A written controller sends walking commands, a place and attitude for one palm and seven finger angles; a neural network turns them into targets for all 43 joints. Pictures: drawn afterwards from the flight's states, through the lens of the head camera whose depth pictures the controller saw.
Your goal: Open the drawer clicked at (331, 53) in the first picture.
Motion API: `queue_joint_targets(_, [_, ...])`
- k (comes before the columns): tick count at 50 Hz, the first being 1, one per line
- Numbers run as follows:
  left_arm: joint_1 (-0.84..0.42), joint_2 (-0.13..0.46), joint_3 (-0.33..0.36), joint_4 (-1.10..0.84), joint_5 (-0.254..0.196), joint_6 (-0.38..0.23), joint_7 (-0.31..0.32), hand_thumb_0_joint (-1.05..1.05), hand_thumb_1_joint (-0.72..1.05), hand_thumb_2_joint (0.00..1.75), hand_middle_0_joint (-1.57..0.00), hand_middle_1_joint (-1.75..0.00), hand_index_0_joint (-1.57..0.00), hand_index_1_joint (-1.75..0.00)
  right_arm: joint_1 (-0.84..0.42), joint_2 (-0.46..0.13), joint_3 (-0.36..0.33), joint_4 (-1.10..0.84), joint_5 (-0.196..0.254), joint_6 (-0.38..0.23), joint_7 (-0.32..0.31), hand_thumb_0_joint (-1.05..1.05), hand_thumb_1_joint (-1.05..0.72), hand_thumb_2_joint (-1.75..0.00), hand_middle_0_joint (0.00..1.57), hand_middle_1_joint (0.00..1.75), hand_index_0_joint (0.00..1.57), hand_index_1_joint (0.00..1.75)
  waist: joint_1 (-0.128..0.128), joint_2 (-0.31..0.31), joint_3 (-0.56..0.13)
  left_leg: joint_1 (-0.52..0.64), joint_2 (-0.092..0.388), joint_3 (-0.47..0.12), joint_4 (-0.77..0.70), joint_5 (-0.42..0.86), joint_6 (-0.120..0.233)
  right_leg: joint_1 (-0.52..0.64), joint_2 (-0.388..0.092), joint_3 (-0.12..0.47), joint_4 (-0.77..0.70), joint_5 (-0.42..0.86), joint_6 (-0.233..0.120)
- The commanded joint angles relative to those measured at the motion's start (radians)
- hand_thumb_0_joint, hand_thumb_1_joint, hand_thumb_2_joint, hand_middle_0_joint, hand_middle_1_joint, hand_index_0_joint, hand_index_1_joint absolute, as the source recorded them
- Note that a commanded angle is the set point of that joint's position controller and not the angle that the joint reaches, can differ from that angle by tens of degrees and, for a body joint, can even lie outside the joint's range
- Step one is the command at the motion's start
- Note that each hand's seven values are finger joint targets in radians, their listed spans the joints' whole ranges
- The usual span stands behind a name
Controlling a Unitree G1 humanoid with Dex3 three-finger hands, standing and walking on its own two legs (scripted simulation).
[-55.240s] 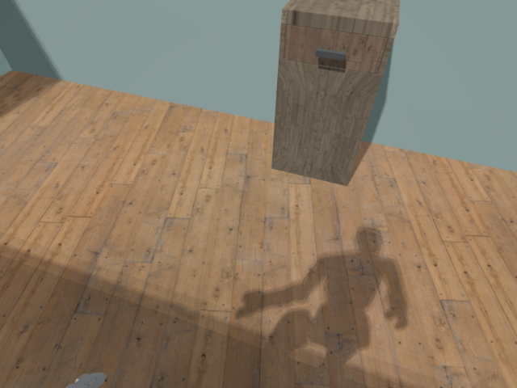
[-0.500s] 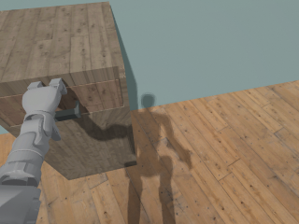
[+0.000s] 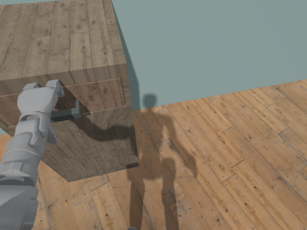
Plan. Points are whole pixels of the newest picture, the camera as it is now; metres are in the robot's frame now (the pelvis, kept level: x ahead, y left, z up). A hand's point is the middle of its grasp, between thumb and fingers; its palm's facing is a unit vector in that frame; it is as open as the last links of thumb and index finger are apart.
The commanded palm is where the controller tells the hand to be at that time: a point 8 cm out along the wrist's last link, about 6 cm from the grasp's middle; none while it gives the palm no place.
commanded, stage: re-aim the fingers above the handle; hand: left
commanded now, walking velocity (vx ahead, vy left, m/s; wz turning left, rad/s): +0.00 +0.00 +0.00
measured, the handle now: (61, 110) +0.47 +0.30 -0.01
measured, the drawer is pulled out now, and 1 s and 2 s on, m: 0.00 0.00 0.00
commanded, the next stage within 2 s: lower the fingers behind the handle in 1.16 s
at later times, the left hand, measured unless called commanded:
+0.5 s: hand (51, 110) +0.42 +0.29 +0.05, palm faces -0.04 -0.02 -1.00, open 13.6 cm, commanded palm +0.41 +0.29 +0.11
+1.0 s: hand (51, 110) +0.42 +0.29 +0.05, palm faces -0.04 -0.02 -1.00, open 13.6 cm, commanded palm +0.42 +0.30 +0.10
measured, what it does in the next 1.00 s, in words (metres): stands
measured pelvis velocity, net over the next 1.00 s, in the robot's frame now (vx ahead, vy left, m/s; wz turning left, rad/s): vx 0.00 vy -0.01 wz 0.00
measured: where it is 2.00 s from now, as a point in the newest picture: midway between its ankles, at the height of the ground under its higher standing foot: outside the picture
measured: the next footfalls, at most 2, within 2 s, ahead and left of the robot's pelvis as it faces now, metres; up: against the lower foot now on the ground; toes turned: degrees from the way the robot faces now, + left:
none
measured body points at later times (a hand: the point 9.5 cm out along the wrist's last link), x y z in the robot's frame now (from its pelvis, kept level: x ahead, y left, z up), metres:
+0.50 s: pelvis +0.00 +0.00 +0.00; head +0.06 +0.00 +0.45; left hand +0.42 +0.29 +0.10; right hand +0.08 -0.27 -0.13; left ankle +0.01 +0.09 -0.71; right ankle -0.04 -0.12 -0.71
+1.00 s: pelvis +0.00 -0.01 +0.00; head +0.06 -0.01 +0.45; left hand +0.42 +0.29 +0.10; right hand +0.05 -0.28 -0.13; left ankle +0.01 +0.09 -0.71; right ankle -0.04 -0.12 -0.71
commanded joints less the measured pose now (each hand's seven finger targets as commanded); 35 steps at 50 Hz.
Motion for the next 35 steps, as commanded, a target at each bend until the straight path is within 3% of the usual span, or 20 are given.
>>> queue_joint_targets(1, [-0.455,0.268,0.064,-0.221,-0.005,-0.005,0.061,0.00,-0.50,0.30,-0.30,-1.20,-0.30,-1.20,0.054,-0.151,-0.052,-0.082,0.001,-0.031,-0.012,0.00,-0.90,-0.90,0.20,0.30,0.20,0.30,-0.015,0.078,-0.347,0.367,0.031,0.015,-0.067,0.348,0.000,0.009,-0.001,-0.070,-0.076,0.261,-0.032])
queue_joint_targets(2, [-0.464,0.252,0.051,-0.216,-0.009,0.001,0.062,0.00,-0.50,0.30,-0.30,-1.20,-0.30,-1.20,0.054,-0.152,-0.054,-0.079,-0.001,-0.034,-0.011,0.00,-0.90,-0.90,0.20,0.30,0.20,0.30,-0.024,0.093,-0.322,0.371,0.035,0.017,-0.066,0.351,-0.001,-0.005,-0.001,-0.073,-0.075,0.257,-0.035])
queue_joint_targets(3, [-0.470,0.249,0.051,-0.217,-0.013,0.007,0.061,0.00,-0.50,0.30,-0.30,-1.20,-0.30,-1.20,0.053,-0.153,-0.053,-0.077,-0.002,-0.034,-0.009,0.00,-0.90,-0.90,0.20,0.30,0.20,0.30,-0.026,0.072,-0.328,0.367,0.033,0.014,-0.066,0.351,0.000,0.008,-0.001,-0.073,-0.079,0.257,-0.035])
queue_joint_targets(9, [-0.478,0.223,0.027,-0.265,-0.014,0.023,0.057,0.00,-0.50,0.30,-0.30,-1.20,-0.30,-1.20,0.048,-0.148,-0.052,-0.077,0.000,-0.035,-0.005,0.00,-0.90,-0.90,0.20,0.30,0.20,0.30,-0.020,0.087,-0.381,0.436,0.036,0.005,-0.070,0.415,-0.006,0.018,0.000,-0.076,-0.080,0.293,-0.032])
queue_joint_targets(10, [-0.442,0.229,0.040,-0.237,-0.017,0.030,0.054,0.00,-0.50,0.30,-0.30,-1.20,-0.30,-1.20,0.050,-0.151,-0.053,-0.077,-0.003,-0.036,-0.005,0.00,-0.90,-0.90,0.20,0.30,0.20,0.30,-0.014,0.088,-0.352,0.420,0.036,0.008,-0.070,0.414,-0.006,0.023,0.000,-0.079,-0.079,0.287,-0.037])
queue_joint_targets(11, [-0.476,0.226,0.027,-0.257,-0.010,0.030,0.052,0.00,-0.50,0.30,-0.30,-1.20,-0.30,-1.20,0.041,-0.150,-0.049,-0.079,-0.001,-0.034,-0.007,0.00,-0.90,-0.90,0.20,0.30,0.20,0.30,-0.024,0.060,-0.358,0.419,0.035,0.004,-0.072,0.404,-0.005,0.021,0.000,-0.077,-0.083,0.291,-0.032])
queue_joint_targets(12, [-0.460,0.196,0.008,-0.240,-0.013,0.035,0.049,0.00,-0.50,0.30,-0.30,-1.20,-0.30,-1.20,0.041,-0.147,-0.051,-0.079,-0.002,-0.036,-0.007,0.00,-0.90,-0.90,0.20,0.30,0.20,0.30,-0.026,0.071,-0.327,0.414,0.036,0.007,-0.074,0.393,-0.004,0.011,-0.001,-0.080,-0.086,0.276,-0.035])
queue_joint_targets(17, [-0.434,0.252,0.045,-0.171,-0.007,0.049,0.038,0.00,-0.50,0.30,-0.30,-1.20,-0.30,-1.20,0.032,-0.149,-0.039,-0.079,0.000,-0.030,-0.012,0.00,-0.90,-0.90,0.20,0.30,0.20,0.30,-0.014,0.031,-0.277,0.341,0.027,0.020,-0.091,0.325,0.004,0.052,-0.006,-0.072,-0.097,0.266,-0.035])
queue_joint_targets(18, [-0.461,0.249,0.040,-0.180,-0.011,0.048,0.032,0.00,-0.50,0.30,-0.30,-1.20,-0.30,-1.20,0.032,-0.152,-0.036,-0.081,-0.003,-0.029,-0.013,0.00,-0.90,-0.90,0.20,0.30,0.20,0.30,-0.021,0.025,-0.285,0.329,0.026,0.024,-0.093,0.325,0.006,0.069,-0.010,-0.068,-0.101,0.280,-0.034])
queue_joint_targets(21, [-0.450,0.290,0.066,-0.184,0.001,0.039,0.029,0.00,-0.50,0.30,-0.30,-1.20,-0.30,-1.20,0.030,-0.149,-0.035,-0.086,0.002,-0.025,-0.018,0.00,-0.90,-0.90,0.20,0.30,0.20,0.30,-0.008,0.027,-0.324,0.330,0.020,0.028,-0.086,0.342,0.007,0.088,-0.010,-0.060,-0.094,0.312,-0.031])
queue_joint_targets(22, [-0.446,0.248,0.032,-0.158,-0.003,0.044,0.027,0.00,-0.50,0.30,-0.30,-1.20,-0.30,-1.20,0.031,-0.147,-0.037,-0.087,0.001,-0.025,-0.018,0.00,-0.90,-0.90,0.20,0.30,0.20,0.30,-0.021,0.024,-0.286,0.320,0.021,0.034,-0.085,0.322,0.008,0.074,-0.012,-0.063,-0.098,0.296,-0.030])
queue_joint_targets(23, [-0.474,0.247,0.033,-0.177,-0.007,0.035,0.024,0.00,-0.50,0.30,-0.30,-1.20,-0.30,-1.20,0.035,-0.147,-0.037,-0.084,0.001,-0.027,-0.017,0.00,-0.90,-0.90,0.20,0.30,0.20,0.30,-0.025,0.037,-0.293,0.328,0.024,0.030,-0.086,0.329,0.006,0.069,-0.013,-0.064,-0.098,0.294,-0.033])
queue_joint_targets(26, [-0.448,0.297,0.071,-0.169,-0.006,0.029,0.029,0.00,-0.50,0.30,-0.30,-1.20,-0.30,-1.20,0.030,-0.149,-0.034,-0.087,0.003,-0.023,-0.021,0.00,-0.90,-0.90,0.20,0.30,0.20,0.30,-0.009,0.013,-0.316,0.308,0.018,0.035,-0.084,0.312,0.011,0.093,-0.013,-0.053,-0.099,0.305,-0.026])
queue_joint_targets(32, [-0.441,0.281,0.061,-0.169,-0.006,0.019,0.033,0.00,-0.50,0.30,-0.30,-1.20,-0.30,-1.20,0.034,-0.148,-0.041,-0.086,0.002,-0.022,-0.021,0.00,-0.90,-0.90,0.20,0.30,0.20,0.30,-0.014,0.054,-0.296,0.307,0.020,0.043,-0.076,0.322,0.008,0.075,-0.013,-0.058,-0.090,0.306,-0.031])
queue_joint_targets(33, [-0.465,0.270,0.053,-0.174,-0.007,0.017,0.032,0.00,-0.50,0.30,-0.30,-1.20,-0.30,-1.20,0.038,-0.147,-0.041,-0.086,0.002,-0.023,-0.020,0.00,-0.90,-0.90,0.20,0.30,0.20,0.30,-0.020,0.030,-0.303,0.304,0.020,0.040,-0.077,0.322,0.010,0.081,-0.012,-0.058,-0.093,0.307,-0.030])
queue_joint_targets(35, [-0.426,0.314,0.090,-0.151,-0.010,0.019,0.036,0.00,-0.50,0.30,-0.30,-1.20,-0.30,-1.20,0.040,-0.152,-0.041,-0.082,0.000,-0.024,-0.021,0.00,-0.90,-0.90,0.20,0.30,0.20,0.30,-0.004,0.035,-0.304,0.286,0.018,0.048,-0.073,0.312,0.013,0.099,-0.013,-0.051,-0.089,0.320,-0.029])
